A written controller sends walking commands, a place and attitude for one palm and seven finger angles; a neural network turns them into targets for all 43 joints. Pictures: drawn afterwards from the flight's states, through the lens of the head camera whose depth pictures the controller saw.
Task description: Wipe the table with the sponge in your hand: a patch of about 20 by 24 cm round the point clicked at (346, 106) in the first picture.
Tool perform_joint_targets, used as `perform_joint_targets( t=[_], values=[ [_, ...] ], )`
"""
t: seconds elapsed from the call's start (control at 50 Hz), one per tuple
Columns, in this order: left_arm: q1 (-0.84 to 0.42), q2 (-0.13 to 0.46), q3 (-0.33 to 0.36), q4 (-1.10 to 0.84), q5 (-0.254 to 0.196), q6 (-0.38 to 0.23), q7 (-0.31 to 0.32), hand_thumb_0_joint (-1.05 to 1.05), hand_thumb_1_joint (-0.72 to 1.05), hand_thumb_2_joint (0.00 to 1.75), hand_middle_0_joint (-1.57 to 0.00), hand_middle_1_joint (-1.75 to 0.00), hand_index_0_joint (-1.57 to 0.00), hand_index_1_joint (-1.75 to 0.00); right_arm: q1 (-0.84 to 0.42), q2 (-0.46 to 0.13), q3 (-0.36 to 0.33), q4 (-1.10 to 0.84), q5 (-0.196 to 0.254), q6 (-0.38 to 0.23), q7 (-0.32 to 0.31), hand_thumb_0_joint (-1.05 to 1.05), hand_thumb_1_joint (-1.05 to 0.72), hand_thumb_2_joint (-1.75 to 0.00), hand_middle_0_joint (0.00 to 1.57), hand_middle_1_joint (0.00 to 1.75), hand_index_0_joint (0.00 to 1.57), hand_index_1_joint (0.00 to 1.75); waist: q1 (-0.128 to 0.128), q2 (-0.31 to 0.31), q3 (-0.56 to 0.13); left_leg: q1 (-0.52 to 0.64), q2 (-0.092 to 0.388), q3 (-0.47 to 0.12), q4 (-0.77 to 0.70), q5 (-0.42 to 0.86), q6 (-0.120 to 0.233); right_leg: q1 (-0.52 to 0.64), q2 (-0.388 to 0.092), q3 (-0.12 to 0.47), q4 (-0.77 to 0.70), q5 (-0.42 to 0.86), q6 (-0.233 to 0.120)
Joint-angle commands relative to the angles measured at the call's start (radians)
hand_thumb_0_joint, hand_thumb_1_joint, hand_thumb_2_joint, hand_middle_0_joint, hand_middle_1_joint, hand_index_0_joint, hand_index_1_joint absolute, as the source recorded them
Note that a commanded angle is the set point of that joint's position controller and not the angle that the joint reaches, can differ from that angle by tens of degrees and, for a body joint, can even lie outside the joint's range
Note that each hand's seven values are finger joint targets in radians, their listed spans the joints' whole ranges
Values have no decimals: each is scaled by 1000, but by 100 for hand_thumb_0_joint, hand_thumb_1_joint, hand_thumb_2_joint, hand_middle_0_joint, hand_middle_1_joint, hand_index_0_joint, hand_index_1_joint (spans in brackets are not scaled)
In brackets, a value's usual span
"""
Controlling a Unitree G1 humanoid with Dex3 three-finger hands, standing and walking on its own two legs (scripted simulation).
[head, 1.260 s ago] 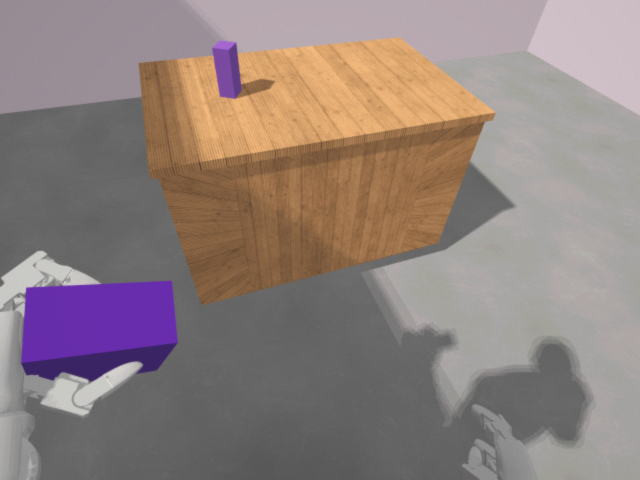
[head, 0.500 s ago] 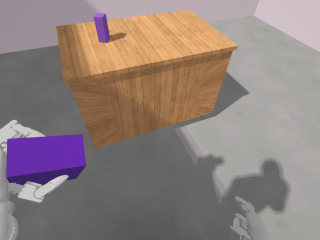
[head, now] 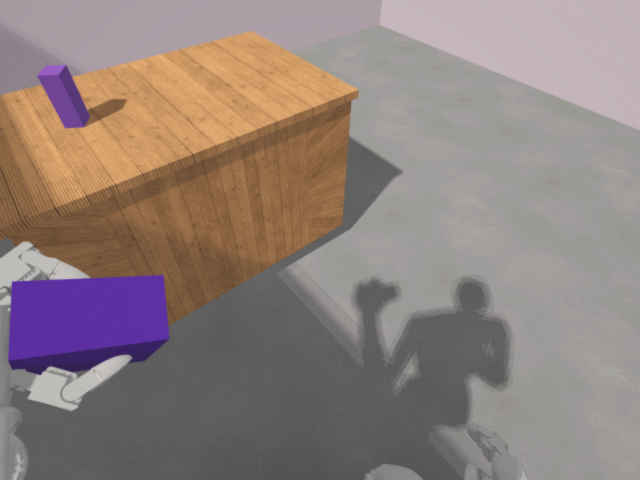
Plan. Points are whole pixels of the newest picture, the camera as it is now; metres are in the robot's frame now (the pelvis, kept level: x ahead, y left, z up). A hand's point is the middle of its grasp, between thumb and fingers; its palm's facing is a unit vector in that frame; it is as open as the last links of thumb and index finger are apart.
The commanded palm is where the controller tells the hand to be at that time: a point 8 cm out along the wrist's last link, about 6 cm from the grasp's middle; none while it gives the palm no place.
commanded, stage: walk to a spot facing it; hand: left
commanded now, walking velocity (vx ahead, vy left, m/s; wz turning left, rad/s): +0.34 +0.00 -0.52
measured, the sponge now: (111, 325) +0.22 +0.22 +0.15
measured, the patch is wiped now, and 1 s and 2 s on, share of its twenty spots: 0.00 0.00 0.00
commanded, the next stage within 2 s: turn to face it in 1.28 s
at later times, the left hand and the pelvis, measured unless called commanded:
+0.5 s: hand (248, 190) +0.37 +0.11 +0.20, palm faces +0.21 -0.84 -0.50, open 10.0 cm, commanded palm +0.33 +0.17 +0.18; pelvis +0.13 -0.08 +0.00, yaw -11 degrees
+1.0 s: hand (321, 133) +0.52 +0.04 +0.18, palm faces +0.29 -0.81 -0.52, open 10.0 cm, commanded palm +0.47 +0.08 +0.18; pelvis +0.26 -0.16 -0.01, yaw -12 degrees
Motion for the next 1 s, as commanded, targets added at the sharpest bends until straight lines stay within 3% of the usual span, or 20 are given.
perform_joint_targets(
  t=[0.0, 0.06, 0.12, 0.14, 0.16, 0.18, 0.2, 0.26, 0.34, 0.52, 0.54, 0.56, 0.58, 0.6, 0.72, 0.88, 0.92, 0.94, 0.96, 0.98],
  values=[
    [-137, 161, 60, -248, 0, -69, 7, 0, 10, 130, -120, -160, -120, -160, -91, -158, -53, -142, 1, -54, -10, 0, -90, -90, 20, 30, 20, 30, -17, 221, 50, -5, 252, -80, -259, 215, 146, -12, -52, -64, -195, 54, 7],
    [-119, 195, 103, -215, -7, -70, 6, 0, 10, 130, -120, -160, -120, -160, -94, -150, -52, -155, -5, -62, -15, 0, -90, -90, 20, 30, 20, 30, -15, 261, 18, 21, 243, -3, -185, 322, 128, 123, -12, -142, -388, 54, -2],
    [-71, 210, 124, -187, -17, -49, 7, 0, 10, 130, -120, -160, -120, -160, -84, -138, -57, -157, 8, -62, -11, 0, -90, -90, 20, 30, 20, 30, 10, 164, -106, -44, 164, 91, 208, 435, 97, 435, 78, -211, -615, 138, -31],
    [-77, 222, 129, -224, -16, -43, 9, 0, 10, 130, -120, -160, -120, -160, -80, -122, -57, -159, 19, -64, -3, 0, -90, -90, 20, 30, 20, 30, 19, 15, -170, -170, 109, 93, 463, 339, 78, 598, -13, -49, -659, 186, -89],
    [-71, 279, 184, -240, -16, -47, 16, 0, 10, 130, -120, -160, -120, -160, -98, -102, -55, -172, 16, -61, -2, 0, -90, -90, 20, 30, 20, 30, 12, -267, -215, -466, -24, 34, 746, -154, 42, 760, -228, 411, -707, 445, -211],
    [-57, 312, 239, -279, -33, -57, 30, 0, 10, 130, -120, -160, -120, -160, -142, -109, -47, -180, 9, -59, -3, 0, -90, -90, 20, 30, 20, 30, 16, -287, -232, -599, -39, -121, 900, -254, 31, 772, -362, 620, -755, 587, -275],
    [-20, 281, 229, -282, -37, -62, 29, 0, 10, 130, -120, -160, -120, -160, -131, -115, -55, -161, 6, -51, 4, 0, -90, -90, 20, 30, 20, 30, 3, -144, -243, -578, 13, -211, 909, -192, 31, 728, -354, 564, -763, 471, -274],
    [95, 288, 247, -407, -36, -79, 27, 0, 10, 130, -120, -160, -120, -160, -161, -124, -42, -148, 12, -13, 15, 0, -90, -90, 20, 30, 20, 30, -13, -27, -177, -605, 47, -225, 877, -61, 5, 629, -318, 409, -770, 443, -279],
    [81, 266, 248, -447, -43, -83, 36, 0, 10, 130, -120, -160, -120, -160, -151, -122, -48, -151, 6, 14, 1, 0, -90, -90, 20, 30, 20, 30, -36, -65, -141, -468, 72, -193, 556, 1, -1, 470, -273, 198, -793, 504, -237],
    [-19, 171, 103, -217, -43, -28, 40, 0, 10, 130, -120, -160, -120, -160, -88, -141, -62, -160, 10, -5, -52, 0, -90, -90, 20, 30, 20, 30, -27, -18, -61, 19, -39, -16, -38, 147, 57, 294, -161, 78, -656, 160, -129],
    [-78, 174, 88, -252, -40, -36, 39, 0, 10, 130, -120, -160, -120, -160, -78, -158, -65, -166, 9, -9, -58, 0, -90, -90, 20, 30, 20, 30, -41, 78, -71, 95, 14, -135, -117, 69, 95, 237, -111, 49, -499, 148, -98],
    [-113, 166, 85, -267, -41, -44, 41, 0, 10, 130, -120, -160, -120, -160, -89, -176, -67, -172, 7, -11, -58, 0, -90, -90, 20, 30, 20, 30, -34, 258, -81, 186, 189, -425, -202, 4, 172, 94, -15, -16, -305, -18, -50],
    [-164, 169, 69, -271, -39, -52, 42, 0, 10, 130, -120, -160, -120, -160, -96, -154, -48, -178, 9, -16, -51, 0, -90, -90, 20, 30, 20, 30, -34, 296, -51, 164, 317, -644, -294, -3, 251, 6, 31, -1, -102, -201, -38],
    [-190, 221, 86, -238, -26, -49, 37, 0, 10, 130, -120, -160, -120, -160, -111, -143, -31, -164, -2, -26, -50, 0, -90, -90, 20, 30, 20, 30, -36, 260, -17, 53, 341, -671, -347, -172, 262, -3, -14, 58, 5, -175, -42],
    [-116, 220, 105, -442, -20, -35, 31, 0, 10, 130, -120, -160, -120, -160, -102, -140, -42, -147, -1, -76, -30, 0, -90, -90, 20, 30, 20, 30, 7, 243, -47, -39, 204, -270, -325, -124, 181, 72, -64, -9, -120, 19, -30],
    [-76, 162, 108, -182, -35, -7, 35, 0, 10, 130, -120, -160, -120, -160, -103, -125, -39, -141, 6, -58, -46, 0, -90, -90, 20, 30, 20, 30, -12, 175, -56, -46, 184, -93, -168, 13, 137, 294, -1, -155, -578, 68, -2],
    [-82, 148, 80, -125, -33, 14, 32, 0, 10, 130, -120, -160, -120, -160, -94, -109, -39, -138, 17, -39, -50, 0, -90, -90, 20, 30, 20, 30, -3, -8, -86, -136, 92, -21, 117, -6, 99, 465, -28, -80, -728, 105, -33],
    [-110, 195, 91, -143, -24, 20, 33, 0, 10, 130, -120, -160, -120, -160, -102, -88, -38, -145, 22, -29, -46, 0, -90, -90, 20, 30, 20, 30, -3, -269, -115, -333, -13, 21, 423, -93, 68, 586, -232, 265, -823, 120, -122],
    [-105, 244, 134, -149, -29, 29, 39, 0, 10, 130, -120, -160, -120, -160, -160, -92, -27, -164, 19, -33, -45, 0, -90, -90, 20, 30, 20, 30, 23, -383, -100, -539, -90, -74, 661, -245, 45, 650, -394, 541, -878, 282, -209],
    [-151, 210, 107, -176, -38, 22, 29, 0, 10, 130, -120, -160, -120, -160, -146, -113, -39, -137, 16, -38, -36, 0, -90, -90, 20, 30, 20, 30, 3, -293, -103, -522, -55, -188, 743, -156, 40, 613, -396, 471, -884, 250, -175]
  ],
)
